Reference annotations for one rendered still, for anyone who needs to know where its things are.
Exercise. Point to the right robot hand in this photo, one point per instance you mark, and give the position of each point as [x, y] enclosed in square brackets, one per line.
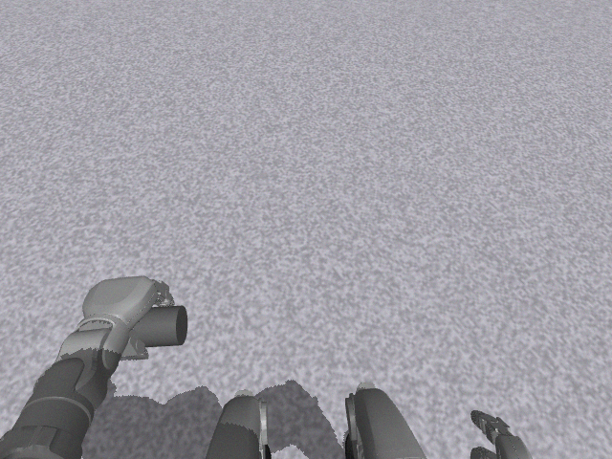
[499, 434]

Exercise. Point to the left robot arm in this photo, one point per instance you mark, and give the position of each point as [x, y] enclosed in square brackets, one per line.
[55, 419]

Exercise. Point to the can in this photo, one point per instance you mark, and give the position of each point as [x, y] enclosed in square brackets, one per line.
[163, 326]

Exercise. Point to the left robot hand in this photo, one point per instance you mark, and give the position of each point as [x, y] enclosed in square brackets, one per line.
[129, 299]

